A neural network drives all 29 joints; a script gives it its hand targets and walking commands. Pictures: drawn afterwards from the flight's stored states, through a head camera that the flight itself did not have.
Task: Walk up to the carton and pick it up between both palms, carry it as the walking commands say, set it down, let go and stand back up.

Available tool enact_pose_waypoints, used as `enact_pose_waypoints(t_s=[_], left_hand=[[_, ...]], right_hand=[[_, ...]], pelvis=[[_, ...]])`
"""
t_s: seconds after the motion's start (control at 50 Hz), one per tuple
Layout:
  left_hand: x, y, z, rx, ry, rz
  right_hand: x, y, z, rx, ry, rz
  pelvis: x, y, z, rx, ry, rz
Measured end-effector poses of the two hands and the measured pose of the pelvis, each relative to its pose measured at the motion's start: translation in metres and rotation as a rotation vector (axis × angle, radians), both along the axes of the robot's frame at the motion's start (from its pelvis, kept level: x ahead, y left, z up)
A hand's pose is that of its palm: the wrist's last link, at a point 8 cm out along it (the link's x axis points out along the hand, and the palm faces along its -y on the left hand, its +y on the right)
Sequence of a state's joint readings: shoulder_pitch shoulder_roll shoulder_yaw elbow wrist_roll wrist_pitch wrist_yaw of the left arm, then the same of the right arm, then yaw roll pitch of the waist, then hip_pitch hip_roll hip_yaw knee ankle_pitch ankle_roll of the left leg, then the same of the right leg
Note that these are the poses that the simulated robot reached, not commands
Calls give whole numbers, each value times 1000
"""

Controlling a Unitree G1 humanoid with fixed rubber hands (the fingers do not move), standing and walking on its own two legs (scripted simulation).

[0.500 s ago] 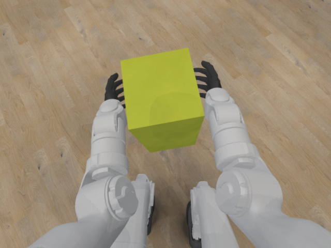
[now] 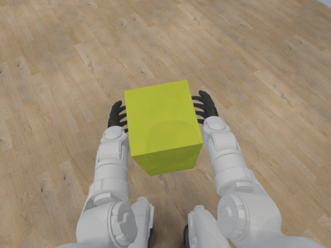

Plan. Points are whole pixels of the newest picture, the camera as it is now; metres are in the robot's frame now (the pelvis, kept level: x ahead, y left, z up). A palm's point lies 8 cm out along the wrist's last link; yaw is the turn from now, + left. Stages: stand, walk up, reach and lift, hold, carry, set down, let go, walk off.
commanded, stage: reach and lift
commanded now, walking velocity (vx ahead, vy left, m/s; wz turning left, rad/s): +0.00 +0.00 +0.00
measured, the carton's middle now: (165, 136) +0.40 +0.05 -0.08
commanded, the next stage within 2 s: none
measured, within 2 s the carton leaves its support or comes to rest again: neither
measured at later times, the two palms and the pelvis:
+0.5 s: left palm (111, 124) +0.36 +0.17 +0.06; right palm (219, 114) +0.40 -0.07 +0.08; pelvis +0.02 +0.00 +0.06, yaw +0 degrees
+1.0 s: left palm (102, 112) +0.35 +0.16 +0.13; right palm (232, 100) +0.38 -0.08 +0.15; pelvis +0.03 +0.00 +0.09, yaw +0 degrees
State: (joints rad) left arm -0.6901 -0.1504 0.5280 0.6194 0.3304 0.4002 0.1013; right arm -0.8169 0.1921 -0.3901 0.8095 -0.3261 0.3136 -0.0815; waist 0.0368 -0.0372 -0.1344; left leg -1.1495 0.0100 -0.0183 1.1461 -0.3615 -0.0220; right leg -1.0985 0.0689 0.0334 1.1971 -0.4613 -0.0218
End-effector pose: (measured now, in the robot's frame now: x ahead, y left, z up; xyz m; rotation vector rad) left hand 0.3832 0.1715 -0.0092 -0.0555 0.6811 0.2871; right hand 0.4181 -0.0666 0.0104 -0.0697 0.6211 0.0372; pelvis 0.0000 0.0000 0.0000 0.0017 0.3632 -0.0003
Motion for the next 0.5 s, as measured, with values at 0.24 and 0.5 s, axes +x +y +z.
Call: enact_pose_waypoints(t_s=[0.24, 0.5], left_hand=[[-14, -4, 30, -6, 11, 3], [-20, -6, 68, 1, 16, -12]], right_hand=[[-14, -4, 29, 10, 16, -6], [-23, -7, 66, 18, 22, -19]], pelvis=[[7, -2, 29, 2, -75, 1], [21, -3, 58, 3, -165, 3]])
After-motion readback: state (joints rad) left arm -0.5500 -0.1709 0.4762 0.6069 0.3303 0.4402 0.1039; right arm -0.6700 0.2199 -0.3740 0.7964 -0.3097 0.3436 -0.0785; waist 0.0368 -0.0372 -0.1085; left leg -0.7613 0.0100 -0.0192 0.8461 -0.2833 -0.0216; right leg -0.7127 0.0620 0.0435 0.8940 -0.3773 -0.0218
